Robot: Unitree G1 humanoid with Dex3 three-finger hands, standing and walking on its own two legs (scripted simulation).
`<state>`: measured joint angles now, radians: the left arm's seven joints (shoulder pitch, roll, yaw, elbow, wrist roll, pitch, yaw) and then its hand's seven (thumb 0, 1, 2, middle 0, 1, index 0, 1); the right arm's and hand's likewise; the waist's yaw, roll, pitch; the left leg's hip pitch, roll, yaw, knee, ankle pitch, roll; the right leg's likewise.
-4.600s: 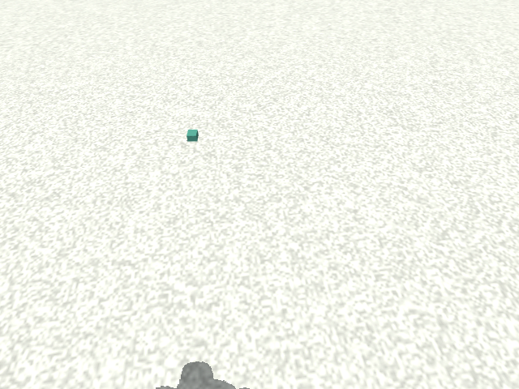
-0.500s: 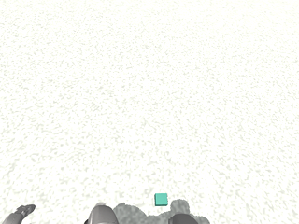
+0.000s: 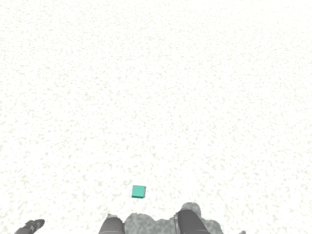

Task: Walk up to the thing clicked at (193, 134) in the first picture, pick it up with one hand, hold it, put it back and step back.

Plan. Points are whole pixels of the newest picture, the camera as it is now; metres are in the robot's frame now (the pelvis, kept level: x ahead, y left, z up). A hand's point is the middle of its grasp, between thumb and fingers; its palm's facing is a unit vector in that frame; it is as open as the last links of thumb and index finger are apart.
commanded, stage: walk up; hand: left
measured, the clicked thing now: (138, 191) +0.40 +0.07 -0.71
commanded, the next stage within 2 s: none
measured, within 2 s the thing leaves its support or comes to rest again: neither
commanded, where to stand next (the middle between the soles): +0.03 -0.20 m, yaw +4 degrees
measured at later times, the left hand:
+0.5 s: hand out of the picture +0.01 +0.07 -0.15, palm faces -0.03 -0.94 -0.33, open 7.3 cm
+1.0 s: hand out of the picture -0.12 +0.03 -0.10, palm faces +0.08 -0.87 -0.48, open 7.3 cm
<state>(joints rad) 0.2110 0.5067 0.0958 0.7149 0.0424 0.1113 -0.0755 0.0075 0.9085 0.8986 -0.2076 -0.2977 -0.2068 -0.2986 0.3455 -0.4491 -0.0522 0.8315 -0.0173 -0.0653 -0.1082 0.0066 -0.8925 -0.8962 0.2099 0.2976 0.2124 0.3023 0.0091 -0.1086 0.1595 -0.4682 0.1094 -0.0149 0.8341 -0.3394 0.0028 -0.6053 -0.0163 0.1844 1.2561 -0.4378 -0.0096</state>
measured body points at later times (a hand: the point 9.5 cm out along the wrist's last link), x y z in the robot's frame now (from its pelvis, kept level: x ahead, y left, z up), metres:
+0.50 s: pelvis -0.08 -0.21 +0.00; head -0.04 -0.18 +0.45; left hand +0.01 +0.11 -0.13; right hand -0.05 -0.54 -0.09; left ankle -0.02 -0.08 -0.70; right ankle -0.04 -0.34 -0.65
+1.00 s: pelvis -0.05 -0.26 +0.03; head -0.01 -0.28 +0.48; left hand -0.12 +0.07 -0.06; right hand +0.08 -0.57 -0.10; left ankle +0.00 -0.11 -0.67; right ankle -0.07 -0.40 -0.70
